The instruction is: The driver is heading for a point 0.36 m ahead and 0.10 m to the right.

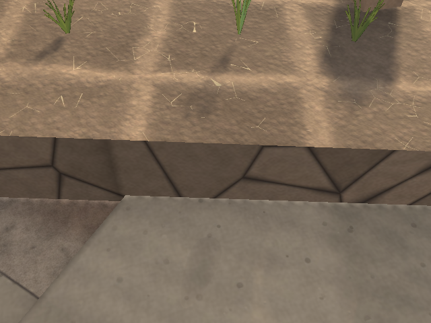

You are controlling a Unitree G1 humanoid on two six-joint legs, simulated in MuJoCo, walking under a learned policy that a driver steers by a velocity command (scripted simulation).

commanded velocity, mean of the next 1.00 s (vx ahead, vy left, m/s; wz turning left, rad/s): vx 0.21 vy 0.00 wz -0.21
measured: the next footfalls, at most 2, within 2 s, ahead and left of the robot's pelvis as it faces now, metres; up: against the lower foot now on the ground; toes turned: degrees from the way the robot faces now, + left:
right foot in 0.16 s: +0.25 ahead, -0.06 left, +0.00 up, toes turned -10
left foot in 0.64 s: +0.46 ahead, +0.03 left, +0.00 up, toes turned -10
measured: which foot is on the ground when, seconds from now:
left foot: down 0.00-0.16, up 0.18-0.62, down 0.64-1.00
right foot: up 0.00-0.14, down 0.16-0.68, up 0.70-0.92, down 0.94-1.00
